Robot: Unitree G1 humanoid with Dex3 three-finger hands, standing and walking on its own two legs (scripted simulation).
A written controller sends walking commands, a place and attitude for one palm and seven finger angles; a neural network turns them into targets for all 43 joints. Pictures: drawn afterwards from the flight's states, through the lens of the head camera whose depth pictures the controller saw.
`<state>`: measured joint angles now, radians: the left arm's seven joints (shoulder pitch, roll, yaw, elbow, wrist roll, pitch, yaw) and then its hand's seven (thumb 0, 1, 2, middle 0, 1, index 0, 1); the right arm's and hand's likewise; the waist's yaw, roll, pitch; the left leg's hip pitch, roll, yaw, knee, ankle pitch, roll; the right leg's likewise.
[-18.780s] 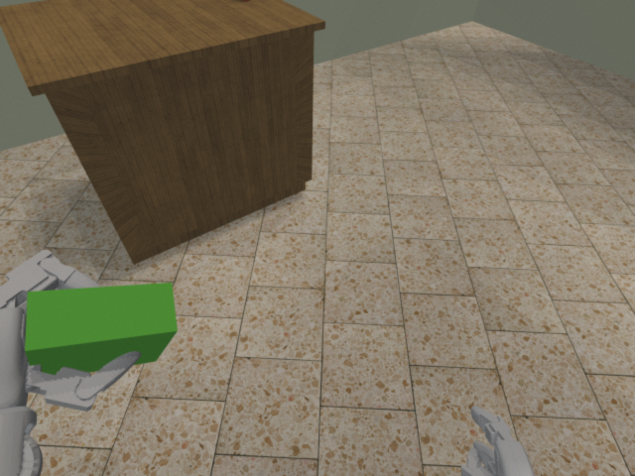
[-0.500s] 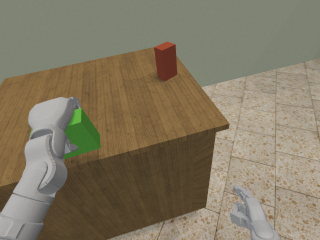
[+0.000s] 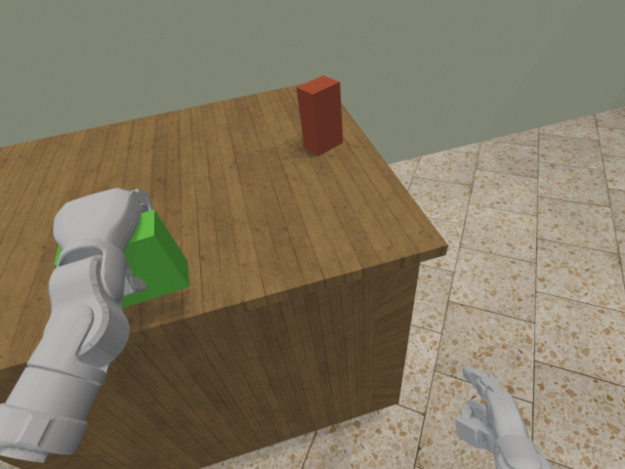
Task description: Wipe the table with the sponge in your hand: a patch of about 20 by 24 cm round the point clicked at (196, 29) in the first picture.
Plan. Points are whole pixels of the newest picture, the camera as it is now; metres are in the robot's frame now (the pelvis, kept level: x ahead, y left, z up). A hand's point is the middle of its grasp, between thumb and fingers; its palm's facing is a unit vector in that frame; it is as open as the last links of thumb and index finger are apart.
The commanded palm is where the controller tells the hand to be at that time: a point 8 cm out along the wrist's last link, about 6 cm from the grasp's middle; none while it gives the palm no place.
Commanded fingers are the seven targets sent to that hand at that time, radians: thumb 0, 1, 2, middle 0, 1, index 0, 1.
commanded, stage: move the sponge above the wiping area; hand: left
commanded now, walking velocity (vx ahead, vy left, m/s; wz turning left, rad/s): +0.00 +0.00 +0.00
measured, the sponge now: (135, 270) +0.30 +0.29 +0.12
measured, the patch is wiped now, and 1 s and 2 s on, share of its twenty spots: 0.00 0.00 0.00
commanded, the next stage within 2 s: lower the sponge onto the table in 1.46 s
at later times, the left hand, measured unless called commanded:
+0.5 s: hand (133, 237) +0.34 +0.30 +0.14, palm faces +0.02 -0.01 -1.00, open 9.4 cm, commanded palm +0.31 +0.30 +0.22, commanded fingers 0.00 0.10 1.30 -1.20 -1.60 -1.20 -1.60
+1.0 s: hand (139, 225) +0.36 +0.31 +0.14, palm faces +0.01 -0.01 -1.00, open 9.4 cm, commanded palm +0.33 +0.31 +0.21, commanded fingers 0.00 0.10 1.30 -1.20 -1.60 -1.20 -1.60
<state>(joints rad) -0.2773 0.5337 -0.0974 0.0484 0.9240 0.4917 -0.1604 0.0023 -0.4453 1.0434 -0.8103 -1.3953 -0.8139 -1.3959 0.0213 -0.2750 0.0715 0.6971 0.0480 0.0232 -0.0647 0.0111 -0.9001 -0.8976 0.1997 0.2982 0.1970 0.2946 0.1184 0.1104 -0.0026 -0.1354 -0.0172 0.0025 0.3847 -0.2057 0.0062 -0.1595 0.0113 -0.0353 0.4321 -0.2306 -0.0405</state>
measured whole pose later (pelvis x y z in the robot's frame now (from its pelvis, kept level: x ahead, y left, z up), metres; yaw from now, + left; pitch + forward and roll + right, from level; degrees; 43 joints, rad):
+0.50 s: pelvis +0.01 +0.00 +0.00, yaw +0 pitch -1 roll +1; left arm -0.37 0.54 -0.07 0.24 0.94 0.39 -0.12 0.00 -0.45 1.04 -0.81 -1.40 -0.81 -1.40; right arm 0.07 -0.28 0.05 0.71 0.05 0.02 -0.08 0.01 -0.90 -0.90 0.20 0.30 0.20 0.29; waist 0.09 0.10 -0.01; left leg -0.17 -0.02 0.00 0.39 -0.21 0.01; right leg -0.19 0.01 -0.04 0.43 -0.23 -0.04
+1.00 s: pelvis +0.01 +0.01 +0.00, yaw +0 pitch +1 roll +1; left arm -0.43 0.54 -0.07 0.32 0.95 0.38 -0.10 0.00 -0.44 1.04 -0.81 -1.40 -0.81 -1.40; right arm 0.10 -0.29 0.04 0.71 0.06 0.03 -0.07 0.01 -0.90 -0.90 0.20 0.30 0.20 0.29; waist 0.08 0.10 -0.02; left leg -0.18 -0.02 0.01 0.39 -0.22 0.01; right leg -0.20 0.01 -0.03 0.42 -0.24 -0.03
